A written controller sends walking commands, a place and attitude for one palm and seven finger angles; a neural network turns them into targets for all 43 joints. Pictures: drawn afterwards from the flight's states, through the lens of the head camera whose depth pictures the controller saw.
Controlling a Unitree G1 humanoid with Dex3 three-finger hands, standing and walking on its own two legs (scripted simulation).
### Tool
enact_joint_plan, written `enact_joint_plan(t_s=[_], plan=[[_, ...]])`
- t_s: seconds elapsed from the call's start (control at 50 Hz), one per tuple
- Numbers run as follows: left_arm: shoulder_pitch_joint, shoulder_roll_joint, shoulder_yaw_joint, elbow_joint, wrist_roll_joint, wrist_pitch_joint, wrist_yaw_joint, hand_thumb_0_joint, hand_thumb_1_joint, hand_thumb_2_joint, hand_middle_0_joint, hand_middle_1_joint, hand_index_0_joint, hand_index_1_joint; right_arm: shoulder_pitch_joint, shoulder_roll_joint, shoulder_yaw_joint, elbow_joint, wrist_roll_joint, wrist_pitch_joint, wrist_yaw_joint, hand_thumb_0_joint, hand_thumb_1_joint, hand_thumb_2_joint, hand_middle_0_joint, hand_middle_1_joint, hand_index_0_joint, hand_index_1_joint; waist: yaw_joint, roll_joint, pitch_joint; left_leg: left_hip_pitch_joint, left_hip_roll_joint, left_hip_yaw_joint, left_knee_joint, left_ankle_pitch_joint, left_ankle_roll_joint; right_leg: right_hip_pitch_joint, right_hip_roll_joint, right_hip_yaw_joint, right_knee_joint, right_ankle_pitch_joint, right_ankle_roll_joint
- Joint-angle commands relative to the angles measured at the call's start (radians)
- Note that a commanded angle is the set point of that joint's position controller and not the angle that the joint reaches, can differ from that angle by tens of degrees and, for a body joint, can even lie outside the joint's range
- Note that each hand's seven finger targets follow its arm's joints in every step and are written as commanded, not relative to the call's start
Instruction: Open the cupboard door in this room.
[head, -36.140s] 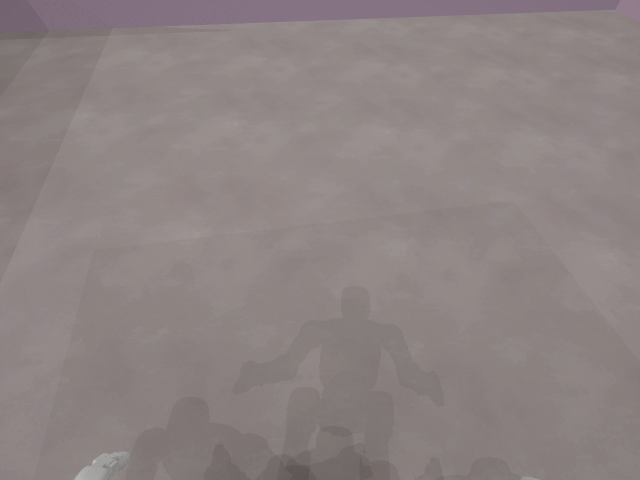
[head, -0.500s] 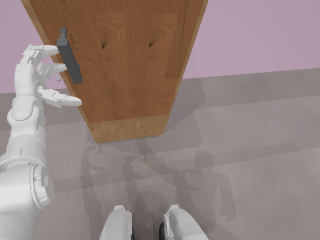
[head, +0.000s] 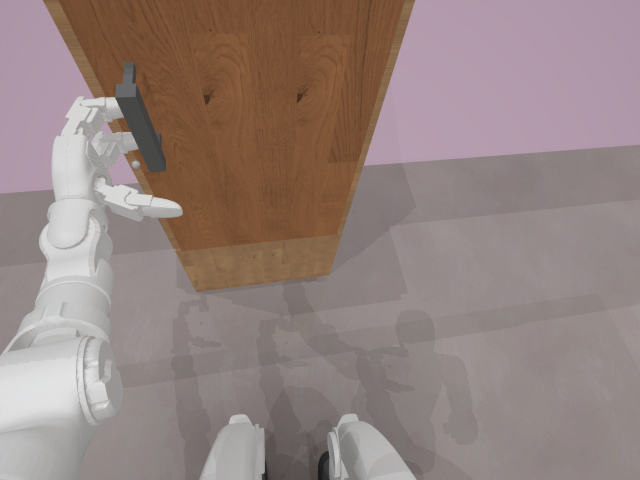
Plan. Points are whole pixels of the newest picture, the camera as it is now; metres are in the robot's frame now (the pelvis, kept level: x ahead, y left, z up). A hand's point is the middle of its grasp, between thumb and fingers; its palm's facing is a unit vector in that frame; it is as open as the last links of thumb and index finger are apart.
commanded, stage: slide the fingers in behind the handle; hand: left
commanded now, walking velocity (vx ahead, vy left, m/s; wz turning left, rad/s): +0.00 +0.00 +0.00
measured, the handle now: (144, 120) +0.55 +0.20 +0.06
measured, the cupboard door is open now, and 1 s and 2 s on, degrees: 0 1 6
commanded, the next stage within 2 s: close the thumb around the handle in 0.80 s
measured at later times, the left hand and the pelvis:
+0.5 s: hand (164, 161) +0.49 +0.17 +0.06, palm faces +0.12 -0.99 -0.01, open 14.2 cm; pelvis +0.00 +0.00 +0.00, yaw +0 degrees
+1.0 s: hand (153, 161) +0.49 +0.18 +0.06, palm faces +0.13 -0.99 -0.01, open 13.8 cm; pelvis +0.00 +0.00 +0.00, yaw +0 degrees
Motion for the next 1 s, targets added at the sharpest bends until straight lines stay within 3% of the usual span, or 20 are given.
enact_joint_plan(t_s=[0.0,0.04,0.1,0.14,0.26,0.32,0.38,0.44,0.48,0.52,0.56,0.66,0.7,0.76,0.78,0.8,0.88,0.92,0.94,0.98], plan=[[-0.411,0.219,0.014,-0.233,-0.009,-0.069,0.021,0.000,-0.500,0.300,-0.300,-1.200,-0.300,-1.200,0.146,-0.173,-0.063,-0.057,-0.002,-0.019,-0.012,0.000,-0.900,-0.900,0.200,0.300,0.200,0.300,0.003,0.135,-0.468,0.406,0.003,-0.045,-0.122,0.355,-0.005,0.167,-0.019,0.041,-0.137,0.317,0.008],[-0.445,0.184,-0.011,-0.257,-0.014,-0.085,0.034,0.000,-0.500,0.300,-0.300,-1.200,-0.300,-1.200,0.147,-0.171,-0.064,-0.056,-0.005,-0.022,-0.010,0.000,-0.900,-0.900,0.200,0.300,0.200,0.300,-0.014,0.131,-0.474,0.433,0.006,-0.056,-0.121,0.377,-0.006,0.146,-0.016,0.033,-0.129,0.322,0.007],[-0.420,0.175,-0.013,-0.250,-0.006,-0.094,0.049,0.000,-0.500,0.300,-0.300,-1.200,-0.300,-1.200,0.147,-0.172,-0.068,-0.050,-0.008,-0.023,-0.004,0.000,-0.900,-0.900,0.200,0.300,0.200,0.300,-0.007,0.125,-0.478,0.437,0.006,-0.054,-0.124,0.377,-0.010,0.151,-0.015,0.032,-0.131,0.322,0.007],[-0.439,0.136,-0.043,-0.248,-0.001,-0.098,0.057,0.000,-0.500,0.300,-0.300,-1.200,-0.300,-1.200,0.149,-0.170,-0.069,-0.047,-0.010,-0.024,-0.001,0.000,-0.900,-0.900,0.200,0.300,0.200,0.300,-0.021,0.109,-0.460,0.438,0.005,-0.058,-0.124,0.369,-0.007,0.135,-0.015,0.029,-0.132,0.314,0.007],[-0.435,0.060,-0.098,-0.246,0.007,-0.103,0.083,0.000,-0.500,0.300,-0.300,-1.200,-0.300,-1.200,0.147,-0.166,-0.075,-0.039,-0.014,-0.022,0.009,0.000,-0.900,-0.900,0.200,0.300,0.200,0.300,-0.021,0.132,-0.471,0.483,0.005,-0.064,-0.131,0.382,-0.015,0.103,-0.016,0.021,-0.136,0.305,0.004],[-0.424,0.076,-0.076,-0.214,0.012,-0.094,0.100,0.000,-0.500,0.300,-0.300,-1.200,-0.300,-1.200,0.151,-0.166,-0.074,-0.039,-0.015,-0.018,0.010,0.000,-0.900,-0.900,0.200,0.300,0.200,0.300,-0.021,0.082,-0.434,0.424,0.000,-0.055,-0.134,0.347,-0.009,0.134,-0.017,0.025,-0.143,0.302,0.008],[-0.419,0.075,-0.071,-0.217,0.020,-0.100,0.115,0.000,-0.500,0.300,-0.300,-1.200,-0.300,-1.200,0.146,-0.162,-0.072,-0.046,-0.016,-0.017,0.012,0.000,-0.900,-0.900,0.200,0.300,0.200,0.300,-0.014,0.083,-0.446,0.417,-0.003,-0.048,-0.132,0.347,-0.007,0.141,-0.017,0.030,-0.140,0.310,0.007],[-0.424,0.123,-0.030,-0.188,0.033,-0.104,0.132,0.000,-0.500,0.300,-0.300,-1.200,-0.300,-1.200,0.152,-0.166,-0.070,-0.048,-0.019,-0.017,0.011,0.000,-0.900,-0.900,0.200,0.300,0.200,0.300,-0.013,0.058,-0.414,0.368,-0.007,-0.045,-0.129,0.313,-0.002,0.150,-0.017,0.035,-0.138,0.295,0.008],[-0.440,0.149,-0.020,-0.175,0.042,-0.104,0.135,0.000,-0.500,0.300,-0.300,-1.200,-0.300,-1.200,0.149,-0.166,-0.066,-0.051,-0.020,-0.013,0.007,0.000,-0.900,-0.900,0.200,0.300,0.200,0.300,-0.015,0.060,-0.408,0.345,-0.008,-0.043,-0.132,0.301,-0.002,0.158,-0.021,0.039,-0.137,0.292,0.010],[-0.447,0.099,-0.062,-0.185,0.046,-0.106,0.130,0.000,-0.500,0.300,-0.300,-1.200,-0.300,-1.200,0.146,-0.160,-0.067,-0.054,-0.019,-0.015,0.010,0.000,-0.900,-0.900,0.200,0.300,0.200,0.300,-0.021,0.090,-0.428,0.378,-0.008,-0.044,-0.129,0.311,-0.004,0.141,-0.020,0.036,-0.137,0.293,0.008],[-0.450,0.119,-0.045,-0.205,0.041,-0.117,0.125,0.000,-0.500,0.300,-0.300,-1.200,-0.300,-1.200,0.147,-0.163,-0.070,-0.055,-0.021,-0.015,0.008,0.000,-0.900,-0.900,0.200,0.300,0.200,0.300,-0.012,0.110,-0.469,0.408,-0.005,-0.048,-0.123,0.343,-0.008,0.139,-0.021,0.036,-0.125,0.309,0.006],[-0.433,0.148,-0.009,-0.224,0.017,-0.114,0.115,0.000,-0.500,0.300,-0.300,-1.200,-0.300,-1.200,0.151,-0.167,-0.072,-0.053,-0.019,-0.013,0.005,0.000,-0.900,-0.900,0.200,0.300,0.200,0.300,-0.004,0.093,-0.514,0.412,-0.005,-0.040,-0.118,0.372,-0.006,0.186,-0.019,0.041,-0.128,0.348,0.009],[-0.418,0.146,-0.017,-0.197,0.022,-0.101,0.112,0.000,-0.500,0.300,-0.300,-1.200,-0.300,-1.200,0.151,-0.164,-0.067,-0.055,-0.015,-0.009,0.004,0.000,-0.900,-0.900,0.200,0.300,0.200,0.300,-0.008,0.067,-0.469,0.364,-0.008,-0.034,-0.122,0.342,-0.002,0.200,-0.019,0.044,-0.135,0.341,0.012],[-0.429,0.136,-0.032,-0.197,0.026,-0.093,0.108,0.000,-0.500,0.300,-0.300,-1.200,-0.300,-1.200,0.148,-0.162,-0.066,-0.055,-0.013,-0.009,0.003,0.000,-0.900,-0.900,0.200,0.300,0.200,0.300,-0.016,0.084,-0.444,0.357,-0.009,-0.029,-0.123,0.326,0.000,0.189,-0.021,0.047,-0.142,0.333,0.013],[-0.425,0.183,0.007,-0.198,0.024,-0.094,0.109,0.000,-0.500,0.300,-0.300,-1.200,-0.300,-1.200,0.152,-0.168,-0.067,-0.053,-0.013,-0.008,-0.001,0.000,-0.900,-0.900,0.200,0.300,0.200,0.300,-0.008,0.065,-0.443,0.340,-0.008,-0.028,-0.123,0.317,0.002,0.205,-0.021,0.052,-0.145,0.330,0.014],[-0.411,0.165,-0.008,-0.187,0.023,-0.090,0.105,0.000,-0.500,0.300,-0.300,-1.200,-0.300,-1.200,0.150,-0.165,-0.065,-0.058,-0.012,-0.009,-0.001,0.000,-0.900,-0.900,0.200,0.300,0.200,0.300,-0.010,0.057,-0.431,0.327,-0.010,-0.026,-0.127,0.308,0.003,0.211,-0.020,0.053,-0.148,0.327,0.014],[-0.446,0.142,-0.027,-0.217,0.011,-0.106,0.093,0.000,-0.500,0.300,-0.300,-1.200,-0.300,-1.200,0.147,-0.163,-0.067,-0.050,-0.013,-0.015,-0.001,0.000,-0.900,-0.900,0.200,0.300,0.200,0.300,-0.016,0.106,-0.459,0.378,-0.006,-0.033,-0.119,0.336,-0.002,0.181,-0.019,0.048,-0.139,0.332,0.011],[-0.421,0.141,-0.024,-0.201,0.008,-0.105,0.085,0.000,-0.388,0.348,-0.308,-1.212,-0.308,-1.212,0.151,-0.167,-0.070,-0.048,-0.012,-0.016,0.000,0.000,-0.900,-0.900,0.200,0.300,0.200,0.300,-0.018,0.074,-0.454,0.371,-0.005,-0.034,-0.118,0.332,0.000,0.183,-0.018,0.048,-0.144,0.328,0.012],[-0.437,0.136,-0.033,-0.189,0.008,-0.104,0.081,0.000,-0.332,0.372,-0.312,-1.218,-0.312,-1.218,0.154,-0.168,-0.069,-0.045,-0.013,-0.016,-0.002,0.000,-0.900,-0.900,0.200,0.300,0.200,0.300,-0.028,0.075,-0.445,0.366,-0.006,-0.037,-0.114,0.332,0.001,0.170,-0.018,0.047,-0.139,0.328,0.012],[-0.441,0.138,-0.039,-0.197,0.012,-0.100,0.076,0.000,-0.220,0.420,-0.320,-1.230,-0.320,-1.230,0.152,-0.169,-0.069,-0.044,-0.012,-0.014,-0.002,0.000,-0.900,-0.900,0.200,0.300,0.200,0.300,-0.019,0.108,-0.453,0.389,-0.004,-0.043,-0.122,0.342,-0.004,0.156,-0.020,0.041,-0.136,0.321,0.009]])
